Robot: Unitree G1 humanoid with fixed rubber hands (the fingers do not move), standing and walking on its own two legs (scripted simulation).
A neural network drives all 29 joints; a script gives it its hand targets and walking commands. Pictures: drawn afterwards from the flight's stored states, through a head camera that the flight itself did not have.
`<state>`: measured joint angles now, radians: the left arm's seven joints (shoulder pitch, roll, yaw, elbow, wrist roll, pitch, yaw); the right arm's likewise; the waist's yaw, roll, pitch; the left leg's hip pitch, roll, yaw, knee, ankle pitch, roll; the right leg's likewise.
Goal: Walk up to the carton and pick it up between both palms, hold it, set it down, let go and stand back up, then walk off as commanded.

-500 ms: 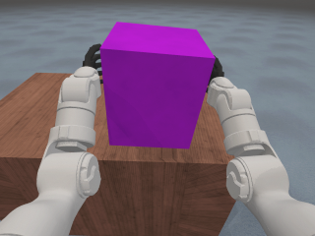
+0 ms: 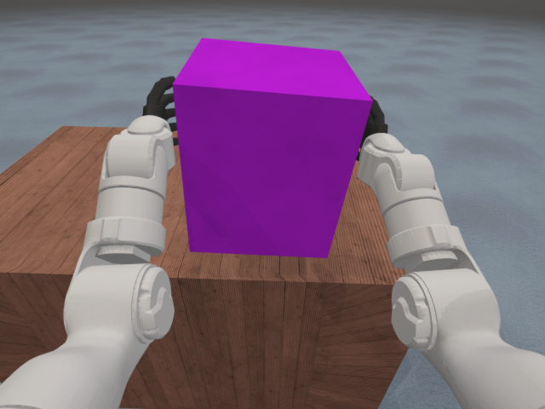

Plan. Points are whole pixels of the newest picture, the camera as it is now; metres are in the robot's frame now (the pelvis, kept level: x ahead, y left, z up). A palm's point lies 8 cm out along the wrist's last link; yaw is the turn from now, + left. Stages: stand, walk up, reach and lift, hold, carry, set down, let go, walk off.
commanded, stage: hold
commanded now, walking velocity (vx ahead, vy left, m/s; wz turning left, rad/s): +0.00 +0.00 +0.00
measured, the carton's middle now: (265, 150) +0.42 +0.02 +0.24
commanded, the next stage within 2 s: set down in 1.20 s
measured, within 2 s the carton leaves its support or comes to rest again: neither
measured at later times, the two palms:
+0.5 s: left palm (157, 130) +0.39 +0.17 +0.28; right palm (372, 145) +0.40 -0.13 +0.26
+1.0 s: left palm (157, 130) +0.39 +0.17 +0.28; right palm (372, 145) +0.40 -0.13 +0.26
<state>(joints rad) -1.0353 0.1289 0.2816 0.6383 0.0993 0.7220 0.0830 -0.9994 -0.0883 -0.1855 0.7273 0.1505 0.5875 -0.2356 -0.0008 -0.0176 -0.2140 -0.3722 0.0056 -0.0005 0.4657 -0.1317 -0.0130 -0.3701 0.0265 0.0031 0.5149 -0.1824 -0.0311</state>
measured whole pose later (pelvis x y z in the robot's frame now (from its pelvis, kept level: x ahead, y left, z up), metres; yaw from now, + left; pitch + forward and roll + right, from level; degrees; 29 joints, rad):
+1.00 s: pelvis +0.00 +0.00 +0.00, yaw +0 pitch +2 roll +1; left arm -1.03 0.13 0.28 0.64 0.10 0.72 0.08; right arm -1.00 -0.09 -0.19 0.73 0.15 0.59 -0.24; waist 0.00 -0.02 -0.21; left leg -0.37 0.01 0.00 0.47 -0.13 -0.01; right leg -0.37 0.03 0.00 0.51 -0.18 -0.03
